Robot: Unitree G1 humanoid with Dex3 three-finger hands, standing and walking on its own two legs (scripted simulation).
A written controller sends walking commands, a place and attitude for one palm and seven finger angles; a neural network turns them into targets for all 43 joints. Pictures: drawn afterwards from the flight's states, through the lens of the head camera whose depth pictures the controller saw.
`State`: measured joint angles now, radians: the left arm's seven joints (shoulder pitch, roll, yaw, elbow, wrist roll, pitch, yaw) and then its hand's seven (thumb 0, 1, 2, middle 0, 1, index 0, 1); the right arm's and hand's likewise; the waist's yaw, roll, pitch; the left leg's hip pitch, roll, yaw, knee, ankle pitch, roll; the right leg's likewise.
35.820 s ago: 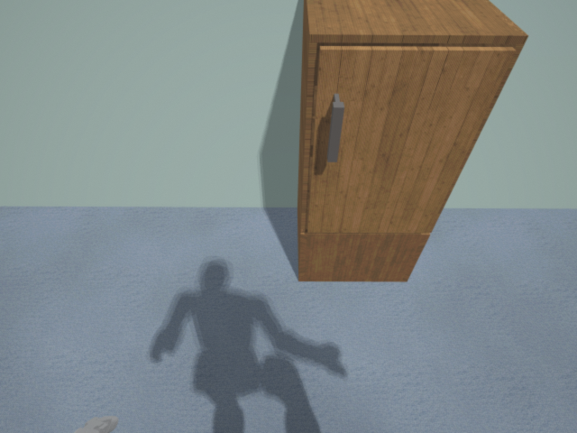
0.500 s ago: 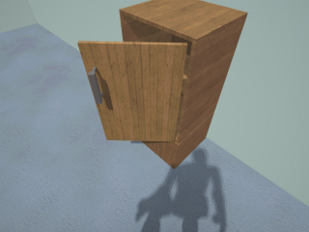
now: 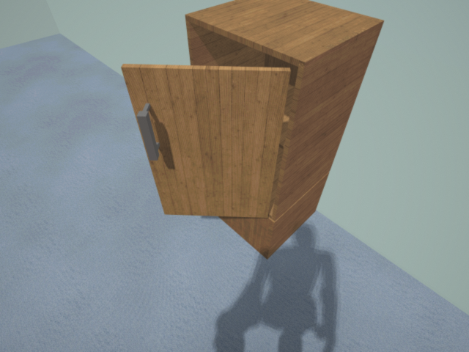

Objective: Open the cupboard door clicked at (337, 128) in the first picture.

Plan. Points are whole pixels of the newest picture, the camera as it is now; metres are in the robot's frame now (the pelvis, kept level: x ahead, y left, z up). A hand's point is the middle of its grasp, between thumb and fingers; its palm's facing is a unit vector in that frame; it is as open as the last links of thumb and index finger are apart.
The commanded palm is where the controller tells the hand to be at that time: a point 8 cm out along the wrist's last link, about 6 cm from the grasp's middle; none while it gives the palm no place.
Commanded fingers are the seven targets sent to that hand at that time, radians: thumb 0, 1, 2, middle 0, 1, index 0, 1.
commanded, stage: shuffle to correct the standing spot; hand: left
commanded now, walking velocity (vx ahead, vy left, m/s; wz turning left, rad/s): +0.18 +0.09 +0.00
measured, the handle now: (150, 132) +0.64 +0.27 +0.00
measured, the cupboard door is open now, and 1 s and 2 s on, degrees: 43 43 43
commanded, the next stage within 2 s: come to a stop and stand still in 0.32 s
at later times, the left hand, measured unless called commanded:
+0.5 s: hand out of the picture +0.11 +0.21 -0.17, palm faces -0.01 -0.98 -0.22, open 7.3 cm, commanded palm none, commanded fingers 0.00 0.90 0.90 -0.20 -0.30 -0.20 -0.30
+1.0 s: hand out of the picture +0.12 +0.22 -0.18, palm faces +0.06 -0.97 -0.24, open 7.3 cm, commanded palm none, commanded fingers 0.00 0.90 0.90 -0.20 -0.30 -0.20 -0.30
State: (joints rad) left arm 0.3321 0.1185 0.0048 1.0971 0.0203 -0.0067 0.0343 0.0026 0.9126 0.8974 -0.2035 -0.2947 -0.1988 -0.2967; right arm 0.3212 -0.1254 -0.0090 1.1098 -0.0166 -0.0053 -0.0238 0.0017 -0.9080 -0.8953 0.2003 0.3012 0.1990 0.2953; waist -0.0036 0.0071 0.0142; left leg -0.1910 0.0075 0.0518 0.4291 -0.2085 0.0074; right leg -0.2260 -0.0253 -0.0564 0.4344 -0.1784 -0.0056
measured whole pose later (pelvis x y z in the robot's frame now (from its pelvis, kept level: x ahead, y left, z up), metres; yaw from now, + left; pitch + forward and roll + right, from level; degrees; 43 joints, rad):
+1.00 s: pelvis +0.09 +0.03 -0.01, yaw +0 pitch -2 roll +1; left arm 0.24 0.17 0.02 1.03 0.02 0.02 0.04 -0.01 0.92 0.90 -0.20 -0.29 -0.20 -0.30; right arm 0.23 -0.17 -0.04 1.00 -0.02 0.01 -0.02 0.01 -0.92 -0.90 0.20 0.30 0.20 0.30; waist 0.01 0.00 0.04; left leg -0.19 0.02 0.12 0.55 -0.32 0.02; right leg -0.32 -0.06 -0.09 0.56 -0.20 -0.01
